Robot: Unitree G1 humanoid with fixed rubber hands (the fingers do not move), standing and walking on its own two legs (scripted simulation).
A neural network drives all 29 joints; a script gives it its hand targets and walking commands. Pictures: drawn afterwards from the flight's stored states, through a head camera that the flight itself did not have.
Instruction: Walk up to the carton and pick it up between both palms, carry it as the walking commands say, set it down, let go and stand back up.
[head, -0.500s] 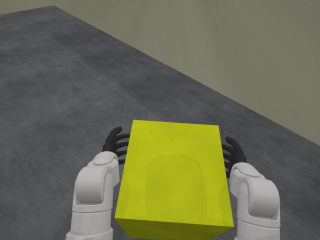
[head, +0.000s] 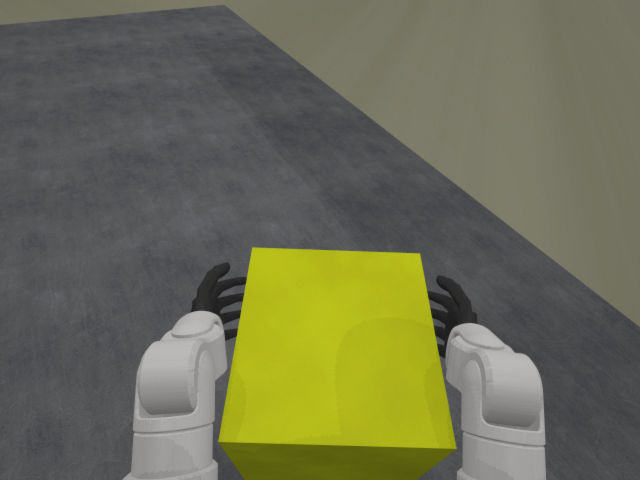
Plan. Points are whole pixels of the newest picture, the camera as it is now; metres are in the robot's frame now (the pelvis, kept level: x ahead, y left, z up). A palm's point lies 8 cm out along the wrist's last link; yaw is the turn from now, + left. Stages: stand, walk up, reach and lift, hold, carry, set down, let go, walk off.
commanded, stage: carry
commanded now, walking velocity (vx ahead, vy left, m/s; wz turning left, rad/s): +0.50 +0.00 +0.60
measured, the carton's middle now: (330, 377) +0.26 -0.01 +0.01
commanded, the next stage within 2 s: none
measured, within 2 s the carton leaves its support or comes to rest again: neither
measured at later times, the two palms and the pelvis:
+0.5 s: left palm (173, 200) +0.50 +0.22 +0.10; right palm (349, 179) +0.58 -0.06 +0.09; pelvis +0.28 +0.00 +0.00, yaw +20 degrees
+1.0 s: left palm (75, 154) +0.66 +0.43 +0.08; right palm (227, 117) +0.80 +0.18 +0.08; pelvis +0.49 +0.17 +0.00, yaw +33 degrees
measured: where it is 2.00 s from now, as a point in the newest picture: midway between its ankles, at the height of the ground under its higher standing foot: (159, 323)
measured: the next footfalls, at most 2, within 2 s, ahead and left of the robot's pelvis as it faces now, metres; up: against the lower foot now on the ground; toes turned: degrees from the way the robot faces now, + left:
right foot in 0.44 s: +0.43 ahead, -0.07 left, +0.00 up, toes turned +9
left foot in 0.90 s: +0.55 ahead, +0.28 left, +0.00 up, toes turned +40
